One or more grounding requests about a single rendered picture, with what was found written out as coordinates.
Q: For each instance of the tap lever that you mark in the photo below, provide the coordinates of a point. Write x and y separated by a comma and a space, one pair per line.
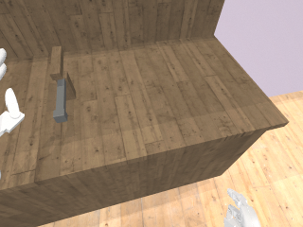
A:
60, 115

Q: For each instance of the counter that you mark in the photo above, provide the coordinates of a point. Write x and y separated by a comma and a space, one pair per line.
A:
154, 102

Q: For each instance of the right robot hand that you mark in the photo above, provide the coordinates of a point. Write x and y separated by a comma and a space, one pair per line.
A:
245, 217

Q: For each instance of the left robot hand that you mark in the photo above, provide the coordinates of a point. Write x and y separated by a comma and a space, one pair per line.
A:
11, 118

